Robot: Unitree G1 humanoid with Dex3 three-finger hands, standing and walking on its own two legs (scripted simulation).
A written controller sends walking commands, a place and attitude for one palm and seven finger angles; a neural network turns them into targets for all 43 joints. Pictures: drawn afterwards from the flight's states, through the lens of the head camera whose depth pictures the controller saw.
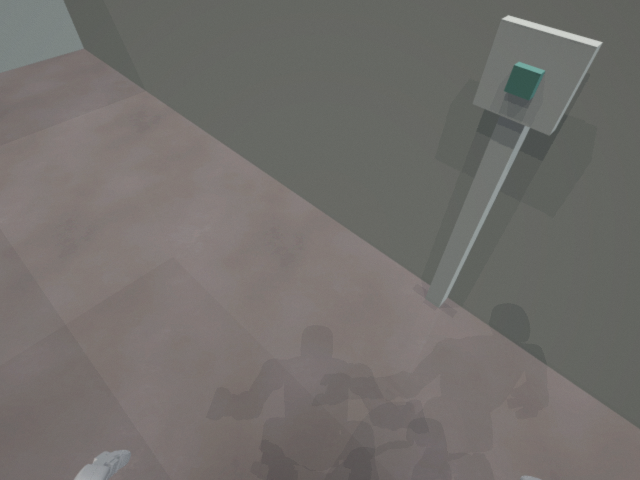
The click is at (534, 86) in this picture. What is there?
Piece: button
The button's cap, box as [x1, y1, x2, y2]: [504, 62, 544, 99]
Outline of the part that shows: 518,62 514,65 504,90 523,98 529,99 533,96 544,70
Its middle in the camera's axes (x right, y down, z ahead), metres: +0.41 -0.32 +0.78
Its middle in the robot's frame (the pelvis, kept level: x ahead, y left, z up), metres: +0.83 -0.37 +0.11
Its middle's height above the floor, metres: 0.88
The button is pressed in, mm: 0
